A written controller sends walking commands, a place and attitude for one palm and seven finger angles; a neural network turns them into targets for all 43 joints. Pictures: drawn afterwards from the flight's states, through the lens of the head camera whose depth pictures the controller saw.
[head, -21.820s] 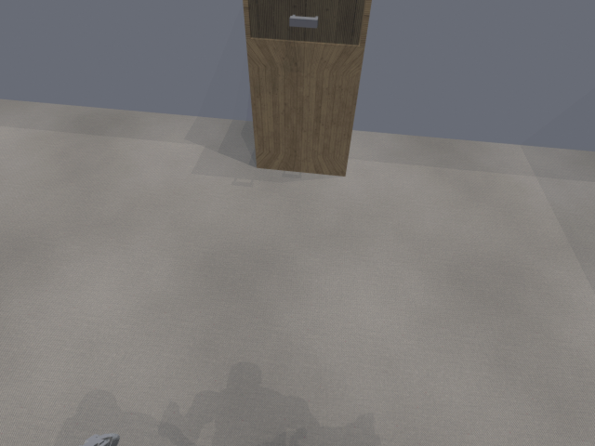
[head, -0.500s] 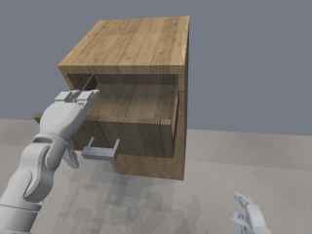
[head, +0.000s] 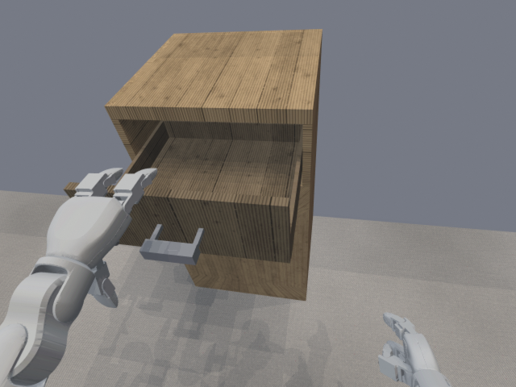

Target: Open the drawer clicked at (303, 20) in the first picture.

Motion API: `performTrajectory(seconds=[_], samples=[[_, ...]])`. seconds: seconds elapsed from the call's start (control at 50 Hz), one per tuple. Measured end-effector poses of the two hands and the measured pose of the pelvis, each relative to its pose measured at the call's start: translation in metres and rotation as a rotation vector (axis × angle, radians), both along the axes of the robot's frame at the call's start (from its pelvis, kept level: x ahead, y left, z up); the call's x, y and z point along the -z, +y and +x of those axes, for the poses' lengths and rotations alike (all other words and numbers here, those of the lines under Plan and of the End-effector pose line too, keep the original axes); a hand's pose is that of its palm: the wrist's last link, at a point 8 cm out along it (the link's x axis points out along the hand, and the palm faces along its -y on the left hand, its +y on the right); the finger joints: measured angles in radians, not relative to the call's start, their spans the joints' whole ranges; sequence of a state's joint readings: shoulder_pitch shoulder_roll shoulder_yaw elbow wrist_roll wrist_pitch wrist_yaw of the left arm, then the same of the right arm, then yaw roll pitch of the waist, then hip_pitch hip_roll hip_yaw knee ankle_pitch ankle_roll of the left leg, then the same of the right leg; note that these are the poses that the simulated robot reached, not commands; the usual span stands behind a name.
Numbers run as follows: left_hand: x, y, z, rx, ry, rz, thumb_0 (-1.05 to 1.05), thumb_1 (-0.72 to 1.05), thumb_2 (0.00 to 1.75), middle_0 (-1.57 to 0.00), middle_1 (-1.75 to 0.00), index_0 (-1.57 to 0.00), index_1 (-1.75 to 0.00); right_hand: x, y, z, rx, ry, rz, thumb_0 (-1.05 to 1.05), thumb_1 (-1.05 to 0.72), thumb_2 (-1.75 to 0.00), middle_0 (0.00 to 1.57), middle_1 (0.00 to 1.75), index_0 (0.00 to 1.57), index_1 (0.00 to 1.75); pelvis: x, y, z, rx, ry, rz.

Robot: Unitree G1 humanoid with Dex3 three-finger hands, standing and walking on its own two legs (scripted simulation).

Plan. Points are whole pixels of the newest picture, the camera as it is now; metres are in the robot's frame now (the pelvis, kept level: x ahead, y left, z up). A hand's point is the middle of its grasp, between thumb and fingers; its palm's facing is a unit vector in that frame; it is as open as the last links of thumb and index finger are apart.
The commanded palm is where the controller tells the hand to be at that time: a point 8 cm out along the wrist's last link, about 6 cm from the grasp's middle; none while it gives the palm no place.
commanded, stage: draw the hand back to the body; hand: left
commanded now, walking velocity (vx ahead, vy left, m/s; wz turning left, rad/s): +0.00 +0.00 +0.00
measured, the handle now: (174, 241) +0.35 +0.24 -0.01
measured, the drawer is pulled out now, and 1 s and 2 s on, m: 0.23 0.23 0.23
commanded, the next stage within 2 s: step back with the hand held close in 1.10 s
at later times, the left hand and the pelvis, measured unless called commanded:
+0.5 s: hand (105, 237) +0.23 +0.22 +0.18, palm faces +0.40 -0.85 -0.34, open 13.9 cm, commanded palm +0.17 +0.26 +0.19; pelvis +0.01 -0.01 +0.00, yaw -1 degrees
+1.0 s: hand (76, 265) +0.19 +0.24 +0.18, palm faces +0.45 -0.80 -0.38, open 8.2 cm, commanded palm +0.14 +0.28 +0.18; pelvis +0.01 +0.00 +0.00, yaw +0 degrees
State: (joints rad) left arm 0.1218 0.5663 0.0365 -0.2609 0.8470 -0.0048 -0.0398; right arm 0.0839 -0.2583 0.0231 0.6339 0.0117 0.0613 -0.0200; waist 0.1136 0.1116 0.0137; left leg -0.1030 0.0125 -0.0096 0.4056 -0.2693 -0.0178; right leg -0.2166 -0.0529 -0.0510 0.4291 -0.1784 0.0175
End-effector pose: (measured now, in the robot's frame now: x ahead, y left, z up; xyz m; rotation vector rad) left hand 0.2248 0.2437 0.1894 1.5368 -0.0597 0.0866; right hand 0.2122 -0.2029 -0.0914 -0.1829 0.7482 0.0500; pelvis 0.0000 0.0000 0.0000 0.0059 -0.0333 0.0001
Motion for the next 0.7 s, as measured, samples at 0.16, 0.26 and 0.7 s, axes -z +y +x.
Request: performTrajectory(seconds=[0.16,0.26,0.7], samples=[[-0.006,0.013,-0.013,-0.021,-0.076,-0.364,0.00,-0.49,0.30,-0.17,-0.31,-0.17,-0.31,-0.006,0.004,0.003,0.003,-0.047,0.020,0.01,-0.90,-0.90,0.20,0.30,0.20,0.29,0.000,-0.002,0.000,-0.001,-0.016,-0.004],[-0.001,0.012,-0.027,0.025,-0.311,-0.943,0.00,-0.43,0.33,-0.17,-0.31,-0.17,-0.31,-0.017,-0.001,-0.008,0.043,-0.126,-0.022,0.01,-0.90,-0.90,0.20,0.30,0.20,0.30,0.000,-0.006,0.004,0.010,-0.042,-0.012],[-0.003,0.026,-0.052,0.000,-0.391,-1.022,0.00,0.24,0.62,-0.18,-0.31,-0.19,-0.31,-0.016,-0.020,-0.028,0.107,-0.133,-0.073,0.01,-0.90,-0.90,0.20,0.30,0.20,0.30,0.000,-0.002,0.015,0.017,-0.041,-0.019]])
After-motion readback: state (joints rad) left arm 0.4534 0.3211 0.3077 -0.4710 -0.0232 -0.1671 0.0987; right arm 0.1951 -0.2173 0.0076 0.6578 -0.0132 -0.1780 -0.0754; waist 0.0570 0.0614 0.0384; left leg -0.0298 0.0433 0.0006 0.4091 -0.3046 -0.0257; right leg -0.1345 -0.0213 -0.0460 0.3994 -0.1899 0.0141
